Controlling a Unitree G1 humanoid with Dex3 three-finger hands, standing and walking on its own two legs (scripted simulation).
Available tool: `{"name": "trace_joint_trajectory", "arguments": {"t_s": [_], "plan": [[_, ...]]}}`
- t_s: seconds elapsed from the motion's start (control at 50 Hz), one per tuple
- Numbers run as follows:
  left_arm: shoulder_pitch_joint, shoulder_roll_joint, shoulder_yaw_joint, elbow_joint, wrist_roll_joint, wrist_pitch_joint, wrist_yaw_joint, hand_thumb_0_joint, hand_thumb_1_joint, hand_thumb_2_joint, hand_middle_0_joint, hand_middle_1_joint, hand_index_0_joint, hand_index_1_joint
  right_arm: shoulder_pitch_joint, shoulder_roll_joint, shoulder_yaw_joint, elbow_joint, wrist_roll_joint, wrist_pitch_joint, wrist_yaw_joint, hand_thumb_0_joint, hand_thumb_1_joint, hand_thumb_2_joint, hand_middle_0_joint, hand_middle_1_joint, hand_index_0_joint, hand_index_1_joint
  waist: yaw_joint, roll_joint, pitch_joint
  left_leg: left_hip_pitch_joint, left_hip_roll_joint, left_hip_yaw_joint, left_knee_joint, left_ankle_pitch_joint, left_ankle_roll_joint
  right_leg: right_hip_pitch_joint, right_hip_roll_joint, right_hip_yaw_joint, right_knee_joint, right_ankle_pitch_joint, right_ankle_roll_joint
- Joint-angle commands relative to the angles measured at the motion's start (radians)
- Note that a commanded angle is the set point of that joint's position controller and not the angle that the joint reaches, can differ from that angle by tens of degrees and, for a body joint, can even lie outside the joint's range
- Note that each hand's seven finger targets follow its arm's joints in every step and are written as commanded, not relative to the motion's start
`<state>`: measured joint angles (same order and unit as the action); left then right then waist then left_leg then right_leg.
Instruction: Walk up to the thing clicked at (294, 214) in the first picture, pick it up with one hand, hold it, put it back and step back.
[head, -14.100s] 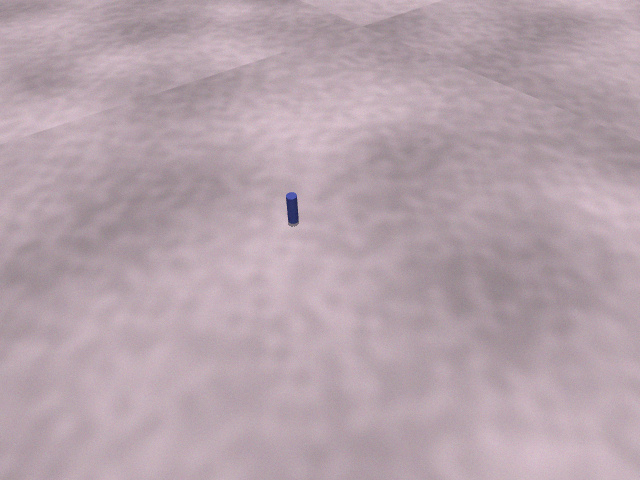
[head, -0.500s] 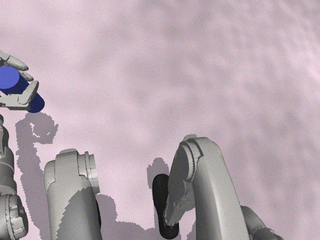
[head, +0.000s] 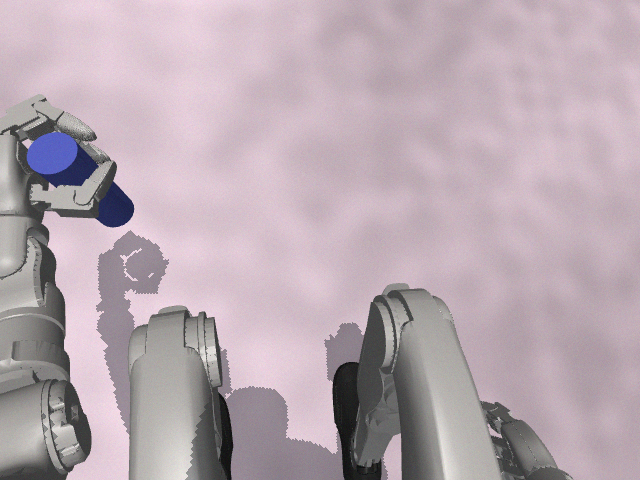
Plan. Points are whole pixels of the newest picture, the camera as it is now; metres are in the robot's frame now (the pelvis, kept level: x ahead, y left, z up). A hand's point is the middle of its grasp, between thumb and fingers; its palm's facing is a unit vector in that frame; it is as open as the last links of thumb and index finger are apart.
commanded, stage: settle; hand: left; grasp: from the side
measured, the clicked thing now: (88, 186) +0.46 +0.26 -0.08
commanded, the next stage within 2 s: lift in 0.52 s
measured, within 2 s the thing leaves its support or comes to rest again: neither
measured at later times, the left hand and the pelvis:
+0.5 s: hand (75, 150) +0.47 +0.25 -0.01, palm faces +0.15 -0.99 -0.05, open 6.8 cm; pelvis +0.00 +0.00 +0.02, yaw +2 degrees
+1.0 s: hand (55, 138) +0.46 +0.24 +0.04, palm faces +0.13 -0.99 -0.05, open 6.8 cm; pelvis +0.00 +0.00 +0.05, yaw +3 degrees
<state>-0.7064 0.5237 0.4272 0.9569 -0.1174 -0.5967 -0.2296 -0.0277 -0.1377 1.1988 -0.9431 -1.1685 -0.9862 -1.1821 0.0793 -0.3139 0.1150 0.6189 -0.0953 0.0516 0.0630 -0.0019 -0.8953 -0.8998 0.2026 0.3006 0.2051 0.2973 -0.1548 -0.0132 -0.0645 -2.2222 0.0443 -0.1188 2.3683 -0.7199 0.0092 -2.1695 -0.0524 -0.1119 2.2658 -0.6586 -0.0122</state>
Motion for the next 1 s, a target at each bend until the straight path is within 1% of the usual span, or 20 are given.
{"name": "trace_joint_trajectory", "arguments": {"t_s": [0.0, 0.04, 0.08, 0.12, 0.14, 0.2, 0.28, 0.32, 0.38, 0.5, 0.54, 0.58, 0.64, 0.68, 0.72, 0.8, 0.82, 0.84, 0.9, 0.98], "plan": [[-0.320, 0.195, 0.030, -0.210, -0.025, -0.065, -0.006, 0.000, 0.386, 1.344, -1.453, -1.497, -1.443, -1.517, 0.161, -0.216, -0.096, -0.030, 0.004, -0.020, -0.013, 0.000, -0.900, -0.899, 0.200, 0.300, 0.199, 0.300, -0.016, 0.221, -0.697, 0.448, -0.025, 0.048, -0.287, 0.206, 0.015, 0.403, 0.052, -0.007, -0.219, 0.206, -0.023], [-0.286, 0.190, 0.031, -0.147, -0.016, -0.057, -0.001, 0.000, 0.344, 1.337, -1.447, -1.491, -1.437, -1.512, 0.149, -0.215, -0.101, -0.033, 0.007, -0.023, -0.017, 0.000, -0.900, -0.899, 0.199, 0.300, 0.199, 0.300, -0.005, 0.188, -0.676, 0.428, -0.026, 0.053, -0.293, 0.176, 0.019, 0.393, 0.053, 0.000, -0.236, 0.177, -0.023], [-0.336, 0.221, 0.046, -0.204, -0.007, -0.067, 0.009, 0.000, 0.362, 1.351, -1.437, -1.490, -1.427, -1.511, 0.155, -0.210, -0.100, -0.033, 0.004, -0.023, -0.017, 0.000, -0.898, -0.899, 0.200, 0.300, 0.199, 0.300, 0.000, 0.210, -0.682, 0.438, -0.029, 0.056, -0.308, 0.163, 0.019, 0.402, 0.052, 0.002, -0.242, 0.161, -0.025], [-0.356, 0.190, 0.026, -0.222, -0.004, -0.069, 0.015, 0.000, 0.349, 1.354, -1.450, -1.499, -1.439, -1.520, 0.163, -0.206, -0.107, -0.029, 0.003, -0.024, -0.015, 0.000, -0.897, -0.899, 0.199, 0.300, 0.199, 0.300, -0.006, 0.203, -0.688, 0.439, -0.030, 0.057, -0.315, 0.153, 0.018, 0.403, 0.053, 0.002, -0.249, 0.152, -0.025], [-0.295, 0.155, 0.016, -0.141, -0.007, -0.060, 0.014, 0.000, 0.342, 1.352, -1.453, -1.497, -1.441, -1.520, 0.150, -0.202, -0.104, -0.038, 0.007, -0.026, -0.014, 0.000, -0.899, -0.899, 0.199, 0.300, 0.199, 0.300, -0.007, 0.188, -0.665, 0.442, -0.031, 0.054, -0.328, 0.138, 0.017, 0.382, 0.052, -0.002, -0.251, 0.133, -0.026], [-0.341, 0.196, 0.021, -0.186, 0.004, -0.068, 0.014, 0.000, 0.410, 1.349, -1.448, -1.484, -1.438, -1.504, 0.153, -0.210, -0.108, -0.038, 0.010, -0.027, -0.018, 0.000, -0.897, -0.898, 0.199, 0.300, 0.199, 0.300, -0.003, 0.230, -0.680, 0.477, -0.030, 0.048, -0.348, 0.147, 0.013, 0.368, 0.048, -0.003, -0.245, 0.140, -0.030], [-0.350, 0.162, 0.019, -0.181, -0.009, -0.069, 0.018, 0.000, 0.408, 1.386, -1.461, -1.513, -1.452, -1.534, 0.164, -0.202, -0.108, -0.030, 0.010, -0.031, -0.017, 0.000, -0.895, -0.898, 0.199, 0.300, 0.199, 0.300, -0.011, 0.201, -0.694, 0.477, -0.032, 0.053, -0.338, 0.171, 0.016, 0.388, 0.048, 0.003, -0.254, 0.166, -0.027], [-0.383, 0.206, 0.041, -0.211, 0.000, -0.075, 0.025, 0.000, 0.398, 1.389, -1.451, -1.507, -1.440, -1.530, 0.179, -0.201, -0.112, -0.023, 0.007, -0.031, -0.019, 0.000, -0.894, -0.898, 0.199, 0.300, 0.199, 0.300, -0.003, 0.204, -0.721, 0.476, -0.033, 0.064, -0.330, 0.179, 0.019, 0.423, 0.048, 0.013, -0.264, 0.176, -0.023], [-0.341, 0.168, 0.016, -0.134, 0.015, -0.070, 0.028, 0.000, 0.382, 1.385, -1.439, -1.497, -1.428, -1.520, 0.172, -0.192, -0.111, -0.020, 0.006, -0.032, -0.016, 0.000, -0.894, -0.899, 0.199, 0.300, 0.199, 0.300, -0.008, 0.184, -0.672, 0.458, -0.034, 0.064, -0.348, 0.157, 0.020, 0.409, 0.049, 0.011, -0.273, 0.151, -0.024], [-0.352, 0.158, 0.011, -0.120, 0.015, -0.073, 0.028, 0.000, 0.388, 1.374, -1.433, -1.478, -1.421, -1.502, 0.179, -0.199, -0.113, -0.023, 0.008, -0.033, -0.015, 0.000, -0.893, -0.898, 0.199, 0.300, 0.199, 0.300, -0.013, 0.207, -0.687, 0.489, -0.035, 0.058, -0.364, 0.166, 0.015, 0.395, 0.045, 0.007, -0.267, 0.156, -0.028], [-0.385, 0.204, 0.048, -0.170, 0.011, -0.080, 0.038, 0.000, 0.409, 1.387, -1.428, -1.481, -1.415, -1.506, 0.185, -0.197, -0.118, -0.019, 0.007, -0.032, -0.017, 0.000, -0.888, -0.898, 0.199, 0.300, 0.199, 0.300, 0.007, 0.196, -0.714, 0.480, -0.037, 0.068, -0.362, 0.169, 0.018, 0.432, 0.047, 0.017, -0.278, 0.156, -0.024], [-0.383, 0.159, 0.023, -0.165, 0.009, -0.077, 0.035, 0.000, 0.406, 1.391, -1.420, -1.477, -1.407, -1.502, 0.196, -0.193, -0.118, -0.013, 0.008, -0.032, -0.013, 0.000, -0.888, -0.898, 0.199, 0.300, 0.199, 0.300, -0.007, 0.201, -0.719, 0.497, -0.036, 0.066, -0.367, 0.177, 0.015, 0.428, 0.046, 0.014, -0.277, 0.167, -0.026], [-0.344, 0.168, 0.031, -0.117, 0.022, -0.069, 0.039, 0.000, 0.369, 1.265, -1.433, -1.496, -1.452, -1.486, 0.197, -0.193, -0.119, -0.014, 0.010, -0.031, -0.016, 0.000, -0.938, -0.904, 0.200, 0.299, 0.199, 0.299, -0.002, 0.195, -0.704, 0.495, -0.038, 0.065, -0.376, 0.188, 0.016, 0.430, 0.044, 0.014, -0.283, 0.173, -0.026], [-0.355, 0.187, 0.040, -0.175, 0.018, -0.071, 0.035, 0.000, 0.349, 1.254, -1.409, -1.475, -1.427, -1.466, 0.199, -0.195, -0.125, -0.018, 0.013, -0.030, -0.016, 0.000, -0.938, -0.905, 0.200, 0.299, 0.199, 0.299, 0.014, 0.209, -0.755, 0.542, -0.036, 0.064, -0.383, 0.210, 0.013, 0.433, 0.045, 0.016, -0.281, 0.186, -0.028], [-0.394, 0.160, 0.011, -0.227, 0.007, -0.067, 0.021, 0.000, 0.349, 1.239, -1.397, -1.462, -1.416, -1.451, 0.205, -0.194, -0.135, -0.024, 0.018, -0.030, -0.019, 0.000, -0.937, -0.905, 0.200, 0.299, 0.199, 0.299, 0.007, 0.224, -0.785, 0.552, -0.037, 0.075, -0.386, 0.211, 0.015, 0.460, 0.043, 0.026, -0.294, 0.194, -0.029], [-0.353, 0.168, 0.027, -0.219, -0.012, -0.050, 0.004, 0.000, 0.379, 1.229, -1.373, -1.436, -1.393, -1.424, 0.206, -0.191, -0.144, -0.022, 0.034, -0.039, -0.028, 0.000, -0.930, -0.903, 0.200, 0.299, 0.199, 0.299, 0.015, 0.211, -0.757, 0.553, -0.037, 0.073, -0.410, 0.189, 0.017, 0.448, 0.042, 0.029, -0.315, 0.172, -0.030], [-0.302, 0.130, 0.006, -0.174, -0.014, -0.042, -0.003, 0.000, 0.369, 1.236, -1.381, -1.446, -1.400, -1.435, 0.200, -0.188, -0.143, -0.034, 0.038, -0.040, -0.028, 0.000, -0.935, -0.904, 0.200, 0.299, 0.199, 0.299, 0.006, 0.193, -0.737, 0.540, -0.039, 0.070, -0.424, 0.180, 0.018, 0.462, 0.039, 0.027, -0.325, 0.168, -0.029], [-0.341, 0.172, 0.033, -0.253, -0.015, -0.045, -0.003, 0.000, 0.392, 1.246, -1.375, -1.446, -1.395, -1.433, 0.208, -0.190, -0.149, -0.024, 0.039, -0.041, -0.031, 0.000, -0.927, -0.903, 0.200, 0.299, 0.199, 0.299, 0.024, 0.196, -0.763, 0.553, -0.040, 0.074, -0.424, 0.180, 0.020, 0.473, 0.040, 0.031, -0.331, 0.169, -0.029], [-0.312, 0.137, 0.019, -0.268, -0.031, -0.029, -0.012, 0.000, 0.387, 1.245, -1.371, -1.443, -1.391, -1.431, 0.207, -0.180, -0.153, -0.037, 0.051, -0.044, -0.035, 0.000, -0.929, -0.903, 0.200, 0.299, 0.199, 0.299, 0.023, 0.194, -0.788, 0.588, -0.040, 0.073, -0.449, 0.192, 0.018, 0.499, 0.037, 0.036, -0.349, 0.176, -0.030], [-0.268, 0.115, 0.010, -0.297, -0.042, -0.002, -0.009, 0.000, 0.381, 1.254, -1.379, -1.449, -1.400, -1.436, 0.193, -0.173, -0.160, -0.049, 0.064, -0.053, -0.044, 0.000, -0.920, -0.900, 0.200, 0.299, 0.199, 0.299, 0.030, 0.153, -0.726, 0.560, -0.041, 0.077, -0.491, 0.133, 0.026, 0.518, 0.038, 0.043, -0.406, 0.128, -0.027]]}}
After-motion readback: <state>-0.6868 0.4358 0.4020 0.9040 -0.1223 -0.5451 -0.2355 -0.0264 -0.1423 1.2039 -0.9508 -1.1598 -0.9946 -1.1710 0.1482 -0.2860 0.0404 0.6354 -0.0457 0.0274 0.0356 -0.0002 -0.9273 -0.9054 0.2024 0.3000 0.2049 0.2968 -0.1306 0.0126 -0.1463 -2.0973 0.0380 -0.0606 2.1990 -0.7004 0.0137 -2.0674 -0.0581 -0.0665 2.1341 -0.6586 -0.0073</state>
